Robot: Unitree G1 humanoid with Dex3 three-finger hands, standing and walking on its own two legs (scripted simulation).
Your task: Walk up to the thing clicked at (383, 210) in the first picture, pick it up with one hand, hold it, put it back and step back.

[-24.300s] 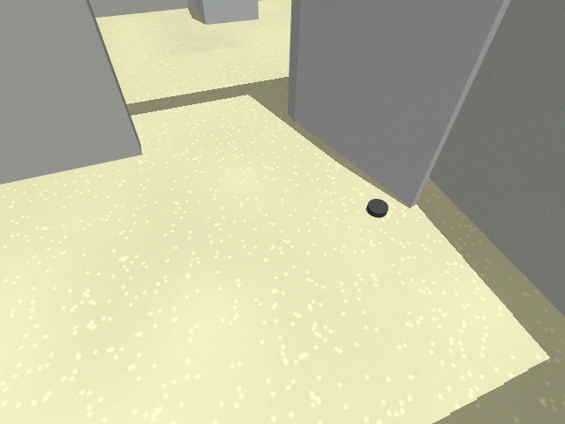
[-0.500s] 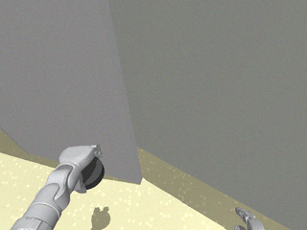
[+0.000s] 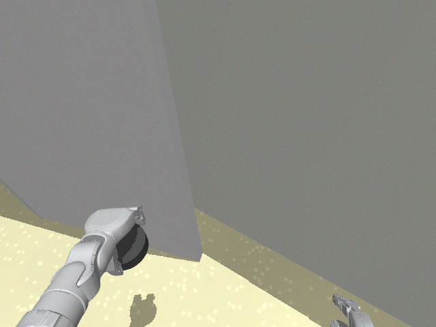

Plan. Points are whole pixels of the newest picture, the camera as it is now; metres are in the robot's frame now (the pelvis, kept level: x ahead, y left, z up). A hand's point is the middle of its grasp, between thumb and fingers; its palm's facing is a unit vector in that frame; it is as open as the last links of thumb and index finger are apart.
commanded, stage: hold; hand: left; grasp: from above
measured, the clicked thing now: (124, 245) +0.31 +0.22 -0.07
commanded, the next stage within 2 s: crouch in 0.20 s
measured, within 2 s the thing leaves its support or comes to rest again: neither
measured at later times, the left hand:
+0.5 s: hand (118, 247) +0.29 +0.22 -0.05, palm faces -0.44 -0.05 -0.90, open 11.9 cm
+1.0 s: hand (139, 265) +0.34 +0.24 -0.27, palm faces -0.42 +0.04 -0.91, open 11.9 cm
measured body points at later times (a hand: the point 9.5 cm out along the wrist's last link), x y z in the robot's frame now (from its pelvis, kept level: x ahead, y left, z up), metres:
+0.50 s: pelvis +0.00 +0.00 +0.00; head +0.02 -0.02 +0.45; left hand +0.31 +0.22 +0.00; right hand +0.15 -0.25 -0.12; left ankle +0.03 +0.13 -0.74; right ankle +0.01 -0.14 -0.74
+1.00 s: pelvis -0.04 +0.01 -0.15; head +0.10 +0.02 +0.28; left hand +0.35 +0.24 -0.22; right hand +0.04 -0.28 -0.27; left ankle +0.02 +0.13 -0.74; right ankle +0.01 -0.14 -0.74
